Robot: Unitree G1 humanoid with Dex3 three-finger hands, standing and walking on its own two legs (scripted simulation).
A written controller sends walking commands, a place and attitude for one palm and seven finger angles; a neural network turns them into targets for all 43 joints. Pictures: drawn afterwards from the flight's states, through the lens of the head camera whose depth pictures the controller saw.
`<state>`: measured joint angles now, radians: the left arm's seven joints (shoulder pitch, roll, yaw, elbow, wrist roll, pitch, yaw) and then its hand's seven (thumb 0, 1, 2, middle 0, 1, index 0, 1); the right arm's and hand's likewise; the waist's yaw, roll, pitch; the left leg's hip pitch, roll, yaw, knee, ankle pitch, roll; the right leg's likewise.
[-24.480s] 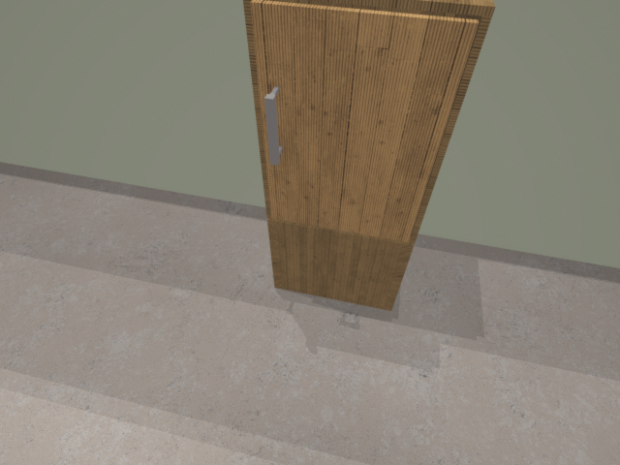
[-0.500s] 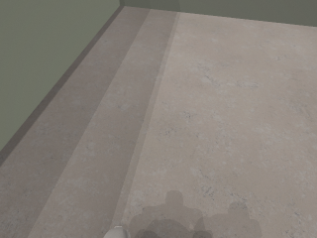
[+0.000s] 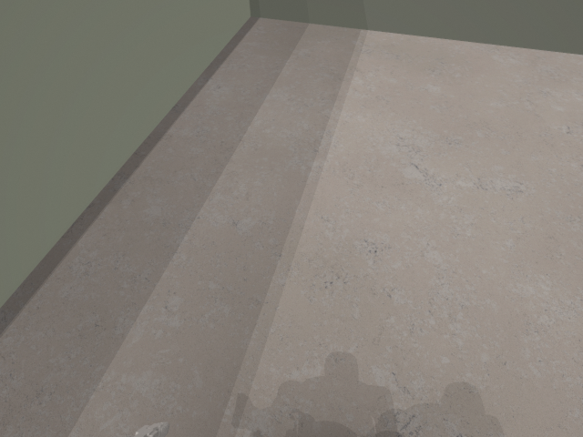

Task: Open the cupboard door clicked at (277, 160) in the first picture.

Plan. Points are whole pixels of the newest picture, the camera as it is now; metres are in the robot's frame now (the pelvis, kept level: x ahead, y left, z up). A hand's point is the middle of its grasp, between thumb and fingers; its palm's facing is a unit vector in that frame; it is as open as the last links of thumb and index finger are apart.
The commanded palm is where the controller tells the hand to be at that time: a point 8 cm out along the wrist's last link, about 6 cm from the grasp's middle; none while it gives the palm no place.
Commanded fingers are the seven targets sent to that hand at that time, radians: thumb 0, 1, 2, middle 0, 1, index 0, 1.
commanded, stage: turn to face it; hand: left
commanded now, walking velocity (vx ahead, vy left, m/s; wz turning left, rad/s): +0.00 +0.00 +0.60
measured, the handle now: out of the picture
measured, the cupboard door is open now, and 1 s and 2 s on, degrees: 45 45 45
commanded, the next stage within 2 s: none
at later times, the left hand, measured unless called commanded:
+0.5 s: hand out of the picture +0.13 +0.22 -0.15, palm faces +0.33 -0.90 -0.28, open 7.4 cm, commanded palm none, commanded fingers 0.00 0.90 0.90 -0.20 -0.30 -0.20 -0.30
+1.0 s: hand out of the picture +0.01 +0.13 -0.18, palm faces +0.63 -0.74 -0.21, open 7.4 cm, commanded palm none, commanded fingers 0.00 0.90 0.90 -0.20 -0.30 -0.20 -0.30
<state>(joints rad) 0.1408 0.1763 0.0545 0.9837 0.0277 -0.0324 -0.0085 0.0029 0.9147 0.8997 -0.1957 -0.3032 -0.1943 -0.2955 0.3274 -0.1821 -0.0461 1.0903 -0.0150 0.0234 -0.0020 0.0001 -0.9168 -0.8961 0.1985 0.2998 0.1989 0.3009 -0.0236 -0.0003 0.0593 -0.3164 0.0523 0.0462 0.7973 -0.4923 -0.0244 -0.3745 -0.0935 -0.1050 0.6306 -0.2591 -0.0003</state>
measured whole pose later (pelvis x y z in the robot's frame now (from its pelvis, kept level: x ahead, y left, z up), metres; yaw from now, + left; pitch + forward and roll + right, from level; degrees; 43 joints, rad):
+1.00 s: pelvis +0.11 -0.04 +0.00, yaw +37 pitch +1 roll +1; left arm 0.25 0.22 0.06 0.94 0.02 0.05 0.01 0.01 0.90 0.90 -0.20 -0.30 -0.20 -0.30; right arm 0.06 -0.23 -0.05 0.87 -0.02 0.04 0.03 0.00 -0.90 -0.90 0.20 0.30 0.20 0.30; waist 0.03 -0.06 0.12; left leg -0.32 0.00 0.09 0.63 -0.29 0.03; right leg -0.34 -0.14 -0.20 0.86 -0.52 0.05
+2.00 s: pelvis +0.16 -0.08 +0.01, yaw +73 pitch +1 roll +0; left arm 0.15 0.26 0.07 0.87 0.01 0.05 0.00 0.01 0.91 0.90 -0.20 -0.30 -0.19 -0.30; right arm 0.16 -0.24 -0.06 0.90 -0.03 0.05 0.01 0.00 -0.90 -0.90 0.20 0.30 0.20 0.30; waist -0.01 0.02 0.10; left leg -0.33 -0.02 -0.11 0.56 -0.25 -0.02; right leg -0.36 -0.04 -0.02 0.72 -0.40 0.07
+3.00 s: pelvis +0.21 -0.06 +0.02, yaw +109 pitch +0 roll +2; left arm 0.18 0.18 0.03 0.88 0.02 0.02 0.02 0.00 0.90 0.90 -0.20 -0.30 -0.20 -0.30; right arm 0.17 -0.26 -0.09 0.94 -0.02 0.08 0.03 0.00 -0.90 -0.90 0.20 0.30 0.20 0.30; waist -0.03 0.00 0.09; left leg -0.48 0.00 0.02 1.07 -0.44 -0.07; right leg -0.19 -0.10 -0.13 0.49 -0.30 0.00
